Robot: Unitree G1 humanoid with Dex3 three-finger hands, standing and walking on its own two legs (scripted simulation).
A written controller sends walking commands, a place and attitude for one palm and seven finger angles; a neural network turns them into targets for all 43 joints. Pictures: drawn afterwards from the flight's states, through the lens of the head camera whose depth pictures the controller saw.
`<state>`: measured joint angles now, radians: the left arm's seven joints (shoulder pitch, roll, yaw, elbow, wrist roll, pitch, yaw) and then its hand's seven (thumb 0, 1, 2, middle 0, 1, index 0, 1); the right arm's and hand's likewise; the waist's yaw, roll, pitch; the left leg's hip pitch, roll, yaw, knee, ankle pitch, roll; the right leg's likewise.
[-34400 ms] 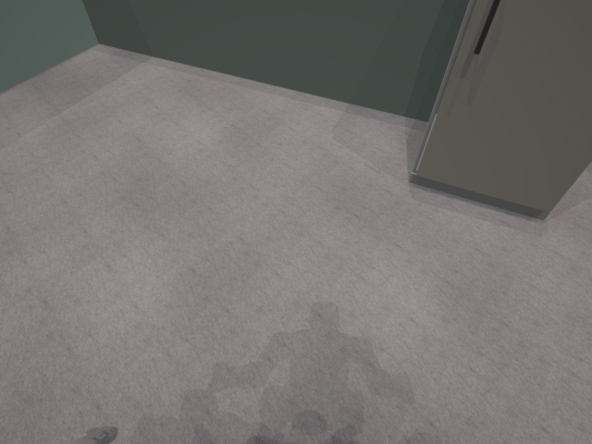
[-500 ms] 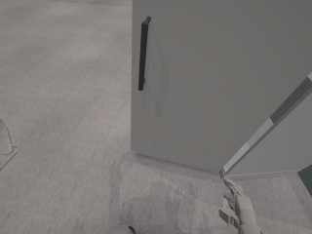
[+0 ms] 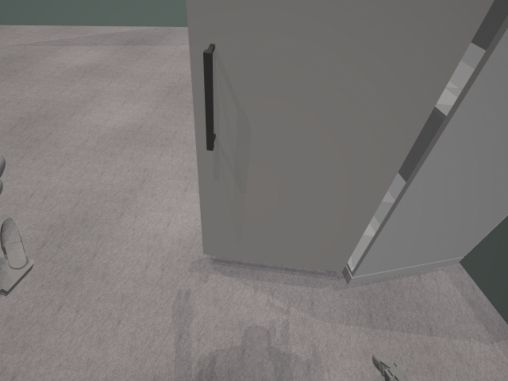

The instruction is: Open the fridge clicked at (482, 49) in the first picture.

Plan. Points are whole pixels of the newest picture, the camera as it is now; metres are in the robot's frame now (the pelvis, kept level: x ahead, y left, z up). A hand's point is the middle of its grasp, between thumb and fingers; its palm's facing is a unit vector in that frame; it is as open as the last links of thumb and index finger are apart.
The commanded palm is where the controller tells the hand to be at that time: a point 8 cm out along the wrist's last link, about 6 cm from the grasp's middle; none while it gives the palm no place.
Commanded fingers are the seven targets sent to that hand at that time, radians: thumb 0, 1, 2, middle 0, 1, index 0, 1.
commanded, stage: stop stepping back and stand still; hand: left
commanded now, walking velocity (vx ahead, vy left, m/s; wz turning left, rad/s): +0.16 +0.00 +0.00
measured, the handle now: (210, 101) +0.73 +0.12 +0.08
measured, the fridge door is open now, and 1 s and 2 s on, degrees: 71 71 71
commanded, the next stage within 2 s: let the arm hang, fingers relaxed in 0.14 s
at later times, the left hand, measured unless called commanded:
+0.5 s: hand out of the picture +0.08 +0.17 -0.16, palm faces +0.00 -0.98 -0.19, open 7.4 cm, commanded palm none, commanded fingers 0.00 0.90 0.90 -0.20 -0.30 -0.20 -0.30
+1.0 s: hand out of the picture +0.00 +0.22 -0.17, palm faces +0.06 -0.97 -0.25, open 7.4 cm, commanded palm none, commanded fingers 0.00 0.90 0.90 -0.20 -0.30 -0.20 -0.30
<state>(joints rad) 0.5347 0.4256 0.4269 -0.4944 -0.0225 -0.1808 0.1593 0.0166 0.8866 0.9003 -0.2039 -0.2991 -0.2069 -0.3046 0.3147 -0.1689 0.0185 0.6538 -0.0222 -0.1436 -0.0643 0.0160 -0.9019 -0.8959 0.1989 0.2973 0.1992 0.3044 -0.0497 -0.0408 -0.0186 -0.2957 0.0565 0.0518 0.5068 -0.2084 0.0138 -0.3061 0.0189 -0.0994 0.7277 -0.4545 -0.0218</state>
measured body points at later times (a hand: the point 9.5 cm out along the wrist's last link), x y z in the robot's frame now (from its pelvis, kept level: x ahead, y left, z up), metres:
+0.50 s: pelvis -0.01 +0.00 -0.02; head +0.00 -0.01 +0.43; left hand +0.08 +0.22 -0.15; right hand +0.12 -0.25 -0.15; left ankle +0.03 +0.13 -0.73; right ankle +0.01 -0.10 -0.74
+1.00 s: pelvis -0.01 +0.02 +0.01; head +0.01 +0.02 +0.46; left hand +0.00 +0.28 -0.15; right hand +0.02 -0.22 -0.15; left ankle +0.00 +0.12 -0.74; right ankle +0.01 -0.10 -0.74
